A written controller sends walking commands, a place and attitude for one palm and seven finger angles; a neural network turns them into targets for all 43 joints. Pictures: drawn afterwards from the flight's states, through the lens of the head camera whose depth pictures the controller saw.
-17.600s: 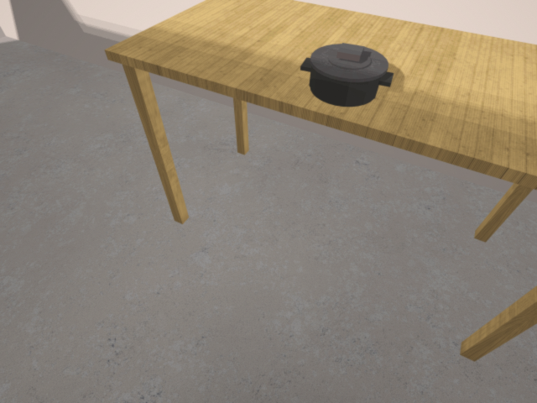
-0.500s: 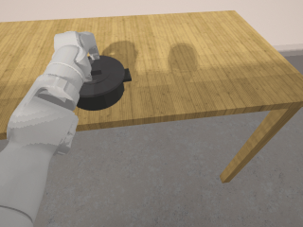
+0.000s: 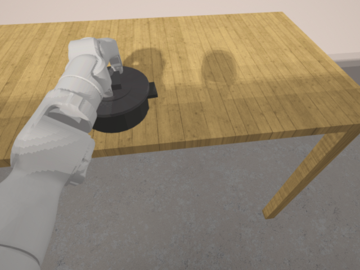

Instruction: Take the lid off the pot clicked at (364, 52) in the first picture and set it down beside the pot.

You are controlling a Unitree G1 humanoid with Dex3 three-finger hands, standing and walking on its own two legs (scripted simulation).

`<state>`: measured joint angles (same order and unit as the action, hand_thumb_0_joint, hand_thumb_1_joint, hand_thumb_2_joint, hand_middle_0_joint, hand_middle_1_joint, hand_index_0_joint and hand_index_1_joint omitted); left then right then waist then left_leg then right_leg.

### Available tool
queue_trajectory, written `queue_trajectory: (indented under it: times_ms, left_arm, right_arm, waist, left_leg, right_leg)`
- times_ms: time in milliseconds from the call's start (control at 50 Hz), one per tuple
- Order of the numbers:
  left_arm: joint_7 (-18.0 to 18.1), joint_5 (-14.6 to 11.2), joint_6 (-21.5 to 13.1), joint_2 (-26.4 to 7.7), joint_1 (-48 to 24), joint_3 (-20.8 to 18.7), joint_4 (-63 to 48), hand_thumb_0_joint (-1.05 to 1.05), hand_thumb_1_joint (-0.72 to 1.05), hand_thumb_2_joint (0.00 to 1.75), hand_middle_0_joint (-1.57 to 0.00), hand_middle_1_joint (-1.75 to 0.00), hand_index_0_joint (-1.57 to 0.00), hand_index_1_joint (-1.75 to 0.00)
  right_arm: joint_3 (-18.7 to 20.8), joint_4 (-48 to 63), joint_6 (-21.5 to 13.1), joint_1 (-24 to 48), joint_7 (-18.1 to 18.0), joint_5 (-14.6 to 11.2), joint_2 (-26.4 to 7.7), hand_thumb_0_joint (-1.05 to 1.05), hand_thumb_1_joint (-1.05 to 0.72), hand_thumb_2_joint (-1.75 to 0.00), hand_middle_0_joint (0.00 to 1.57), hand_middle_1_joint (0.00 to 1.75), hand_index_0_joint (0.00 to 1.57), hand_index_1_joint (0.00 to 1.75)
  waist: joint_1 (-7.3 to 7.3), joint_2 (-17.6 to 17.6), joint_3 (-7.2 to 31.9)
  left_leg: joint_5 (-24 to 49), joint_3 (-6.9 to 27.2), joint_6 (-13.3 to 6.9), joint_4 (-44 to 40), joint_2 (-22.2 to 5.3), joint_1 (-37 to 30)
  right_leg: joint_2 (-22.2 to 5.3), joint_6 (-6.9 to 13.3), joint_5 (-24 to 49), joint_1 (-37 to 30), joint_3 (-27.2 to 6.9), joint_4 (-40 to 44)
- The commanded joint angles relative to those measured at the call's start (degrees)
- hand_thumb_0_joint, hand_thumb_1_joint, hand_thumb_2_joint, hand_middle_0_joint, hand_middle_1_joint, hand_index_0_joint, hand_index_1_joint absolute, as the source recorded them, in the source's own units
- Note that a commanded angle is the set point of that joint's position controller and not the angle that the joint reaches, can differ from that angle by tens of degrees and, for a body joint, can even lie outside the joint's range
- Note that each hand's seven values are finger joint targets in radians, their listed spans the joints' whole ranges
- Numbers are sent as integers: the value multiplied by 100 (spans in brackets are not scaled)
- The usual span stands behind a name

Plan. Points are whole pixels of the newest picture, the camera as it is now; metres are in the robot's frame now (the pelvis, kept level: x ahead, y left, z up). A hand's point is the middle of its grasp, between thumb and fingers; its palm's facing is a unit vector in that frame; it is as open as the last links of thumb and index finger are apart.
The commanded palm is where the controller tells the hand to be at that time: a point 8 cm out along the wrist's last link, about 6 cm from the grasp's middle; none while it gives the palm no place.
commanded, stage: lower the open fingers around the knob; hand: left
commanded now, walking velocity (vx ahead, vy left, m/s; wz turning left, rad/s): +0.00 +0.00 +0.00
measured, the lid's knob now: (109, 81) +0.51 +0.14 +0.16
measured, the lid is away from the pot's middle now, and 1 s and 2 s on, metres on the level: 0.01 0.01 0.01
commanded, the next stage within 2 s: close the fingers and squeeze the knob in 0.18 s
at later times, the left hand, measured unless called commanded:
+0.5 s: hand (106, 79) +0.48 +0.13 +0.18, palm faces -0.40 -0.11 -0.91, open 10.5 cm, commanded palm +0.48 +0.14 +0.22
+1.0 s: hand (107, 78) +0.49 +0.13 +0.18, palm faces -0.40 -0.13 -0.91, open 9.1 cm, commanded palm +0.49 +0.14 +0.22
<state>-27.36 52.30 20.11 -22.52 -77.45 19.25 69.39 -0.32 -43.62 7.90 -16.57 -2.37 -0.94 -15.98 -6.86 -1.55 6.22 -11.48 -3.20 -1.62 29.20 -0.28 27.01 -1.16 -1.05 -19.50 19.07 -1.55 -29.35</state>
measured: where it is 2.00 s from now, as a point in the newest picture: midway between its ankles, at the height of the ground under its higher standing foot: outside the picture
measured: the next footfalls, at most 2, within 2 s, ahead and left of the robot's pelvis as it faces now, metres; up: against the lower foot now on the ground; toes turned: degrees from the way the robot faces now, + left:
none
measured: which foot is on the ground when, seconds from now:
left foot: down 0.00-1.00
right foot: down 0.00-1.00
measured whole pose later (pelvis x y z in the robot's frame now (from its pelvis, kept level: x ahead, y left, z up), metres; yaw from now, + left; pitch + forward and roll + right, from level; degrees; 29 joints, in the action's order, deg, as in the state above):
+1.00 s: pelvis +0.01 -0.01 +0.00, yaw -1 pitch +8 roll +0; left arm -27.5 51.0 18.2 -23.9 -73.0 17.0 65.1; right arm -0.7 -42.3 8.8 -14.8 -2.7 -1.5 -16.4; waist -6.3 -2.0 5.9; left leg -11.8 -3.7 -1.2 27.7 -0.6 24.1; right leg -0.8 -0.7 -19.6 16.4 -2.1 -27.8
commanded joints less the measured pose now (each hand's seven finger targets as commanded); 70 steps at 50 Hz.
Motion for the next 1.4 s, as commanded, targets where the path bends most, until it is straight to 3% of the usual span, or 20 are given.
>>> queue_trajectory:
  times_ms: [0, 120, 180, 260, 280, 340, 420, 460, 560, 600, 660, 720, 780, 800, 860, 960, 1020, 1160, 1260, 1380]
  left_arm:
    - [51, 36, -37, -607, -2868, -151, -966, 0, -21, 117, -73, -19, -73, -19]
    - [13, -33, 5, -499, -2797, -124, -848, 0, -21, 117, -73, -19, -73, -19]
    - [1, -80, -22, -334, -2879, -34, -1123, 0, -21, 117, -73, -19, -73, -19]
    - [-17, -96, -31, -570, -2688, -197, -1117, 0, -21, 117, -73, -19, -73, -19]
    - [-32, -138, -50, -436, -2742, -111, -1294, 0, -7, 87, -44, -80, -44, -80]
    - [-22, -102, -9, -664, -2650, -223, -1027, 0, -5, 89, -44, -85, -44, -85]
    - [-6, -87, -61, -807, -2500, -303, -1161, 0, -1, 90, -45, -90, -45, -90]
    - [-2, -77, -46, -957, -2395, -355, -920, 0, 0, 90, -46, -92, -46, -92]
    - [36, -27, -88, -775, -2582, -234, -1255, 0, 5, 91, -48, -98, -48, -98]
    - [35, -56, -137, -962, -2510, -395, -1494, 0, 7, 90, -49, -100, -49, -100]
    - [18, -86, -86, -882, -2301, -321, -1141, 0, 10, 90, -51, -102, -51, -102]
    - [34, -80, -93, -1135, -2357, -472, -1153, 0, 13, 89, -53, -104, -53, -104]
    - [22, -127, -90, -857, -2253, -295, -1161, 0, 16, 88, -55, -106, -55, -106]
    - [36, -74, -103, -1157, -2367, -489, -1337, 0, 17, 87, -56, -106, -56, -106]
    - [18, -80, -128, -1004, -2232, -418, -1408, 0, 21, 85, -58, -107, -58, -107]
    - [56, -55, -77, -1367, -2065, -552, -843, 0, 27, 82, -62, -109, -62, -109]
    - [71, -12, -100, -1080, -2255, -393, -1104, 0, 28, 82, -62, -108, -62, -108]
    - [76, 9, -103, -1201, -2266, -479, -1073, 0, 27, 87, -56, -107, -60, -105]
    - [80, 7, -51, -975, -2247, -328, -898, 0, 30, 90, -58, -108, -61, -106]
    - [110, -11, -90, -1208, -2367, -490, -1023, 0, 35, 93, -60, -109, -64, -107]
  right_arm:
    - [286, 457, -139, -98, -61, 22, -963, 0, -90, -90, 20, 30, 20, 30]
    - [273, 444, -110, -49, -63, 7, -934, 0, -90, -90, 20, 30, 20, 30]
    - [297, 481, -143, 8, -44, 19, -910, 0, -90, -90, 20, 30, 20, 30]
    - [265, 504, -119, 45, -52, 9, -914, 0, -90, -90, 20, 30, 20, 30]
    - [287, 534, -144, 69, -43, 21, -909, 0, -90, -90, 20, 30, 20, 30]
    - [249, 497, -106, 66, -72, 1, -919, 0, -90, -90, 20, 30, 20, 30]
    - [254, 559, -119, 116, -72, 3, -899, 0, -90, -90, 20, 30, 20, 30]
    - [216, 530, -93, 105, -98, -27, -923, 0, -90, -90, 20, 30, 20, 30]
    - [252, 577, -81, 144, -74, -26, -886, 0, -90, -90, 20, 30, 20, 30]
    - [278, 619, -95, 156, -56, -6, -913, 0, -90, -90, 20, 30, 20, 30]
    - [247, 596, -71, 141, -77, -39, -900, 0, -90, -90, 20, 30, 20, 30]
    - [240, 592, -82, 121, -102, -22, -937, 0, -90, -90, 20, 30, 20, 30]
    - [259, 599, -90, 140, -85, -27, -929, 0, -90, -90, 20, 30, 20, 30]
    - [248, 615, -75, 147, -76, -20, -937, 0, -90, -90, 20, 30, 20, 30]
    - [268, 678, -82, 154, -74, -28, -898, 0, -90, -90, 20, 30, 20, 30]
    - [183, 615, -60, 122, -130, -68, -973, 0, -90, -90, 20, 30, 20, 30]
    - [232, 648, -49, 144, -98, -50, -931, 0, -90, -90, 20, 30, 20, 30]
    - [238, 661, -55, 113, -108, -44, -950, 0, -90, -90, 20, 30, 20, 30]
    - [237, 613, -44, 70, -112, -48, -941, 0, -90, -90, 20, 30, 20, 30]
    - [253, 611, -75, 48, -118, -18, -999, 0, -90, -90, 20, 30, 20, 30]
  waist:
    - [-118, 282, 1955]
    - [-155, 522, 1814]
    - [-120, 318, 2001]
    - [-75, 526, 1962]
    - [-62, 405, 2061]
    - [-90, 601, 1791]
    - [-4, 455, 1926]
    - [-29, 687, 1655]
    - [-11, 314, 2013]
    - [41, 303, 2272]
    - [13, 503, 1837]
    - [33, 585, 1886]
    - [41, 478, 1881]
    - [77, 474, 2008]
    - [80, 474, 2090]
    - [64, 698, 1588]
    - [61, 450, 1842]
    - [52, 502, 1920]
    - [-2, 568, 1671]
    - [53, 453, 1952]
  left_leg:
    - [1545, 51, -292, 24, 271, -2335]
    - [1589, 31, -311, 66, 293, -2249]
    - [1889, 53, -310, 119, 285, -2461]
    - [1778, 34, -309, 70, 303, -2323]
    - [1962, 22, -315, 87, 299, -2444]
    - [1613, -15, -320, 31, 324, -2209]
    - [1776, -40, -324, 60, 333, -2284]
    - [1488, -84, -316, -2, 349, -2041]
    - [1865, -41, -310, 38, 309, -2349]
    - [2155, -33, -319, 80, 288, -2508]
    - [1806, -72, -318, 12, 312, -2236]
    - [1872, -93, -334, 11, 328, -2207]
    - [2088, -90, -326, 41, 314, -2284]
    - [2023, -95, -322, 11, 292, -2325]
    - [2211, -97, -332, 55, 288, -2396]
    - [1575, -150, -311, -86, 318, -1962]
    - [1941, -108, -311, -9, 289, -2214]
    - [1863, -112, -313, -6, 291, -2189]
    - [1643, -108, -311, -39, 294, -2114]
    - [1803, -80, -297, -9, 291, -2151]
  right_leg:
    - [496, 327, 2158, 528, 333, 323]
    - [504, 304, 2287, 514, 349, 334]
    - [490, 323, 2428, 509, 331, 315]
    - [482, 306, 2460, 340, 330, 307]
    - [472, 313, 2574, 328, 314, 318]
    - [474, 292, 2477, 295, 319, 362]
    - [461, 295, 2616, 171, 285, 347]
    - [465, 274, 2554, 135, 292, 400]
    - [458, 302, 2622, 144, 275, 351]
    - [448, 291, 2785, 13, 246, 325]
    - [459, 277, 2638, 81, 285, 395]
    - [446, 273, 2820, -39, 256, 400]
    - [445, 290, 2900, 20, 277, 389]
    - [437, 267, 2845, -81, 248, 382]
    - [436, 265, 2942, -91, 241, 365]
    - [433, 253, 2665, -63, 264, 454]
    - [436, 284, 2740, -5, 255, 389]
    - [434, 279, 2710, -25, 254, 381]
    - [456, 275, 2523, 127, 284, 437]
    - [440, 312, 2637, 17, 282, 375]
